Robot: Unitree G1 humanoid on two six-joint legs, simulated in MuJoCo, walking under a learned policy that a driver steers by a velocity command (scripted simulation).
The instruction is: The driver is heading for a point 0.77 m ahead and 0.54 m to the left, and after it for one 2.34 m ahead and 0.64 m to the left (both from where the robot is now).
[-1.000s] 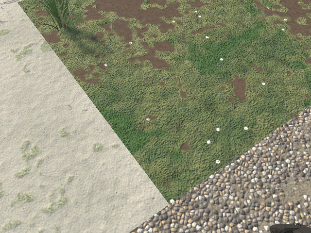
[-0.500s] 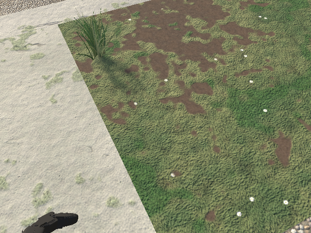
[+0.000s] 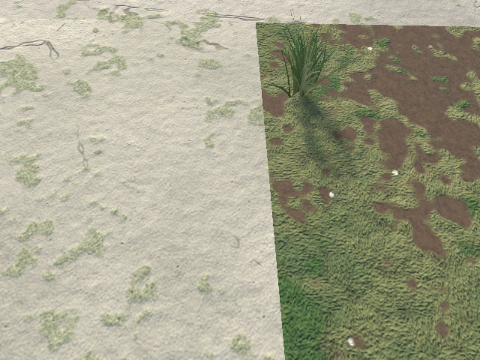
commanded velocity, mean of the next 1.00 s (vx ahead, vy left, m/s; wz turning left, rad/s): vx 0.02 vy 0.00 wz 0.37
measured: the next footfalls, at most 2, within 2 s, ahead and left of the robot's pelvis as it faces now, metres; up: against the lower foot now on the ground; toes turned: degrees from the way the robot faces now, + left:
right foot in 0.44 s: +0.10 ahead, -0.12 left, +0.00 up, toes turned +19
left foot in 0.78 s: +0.01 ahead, +0.08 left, +0.00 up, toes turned +14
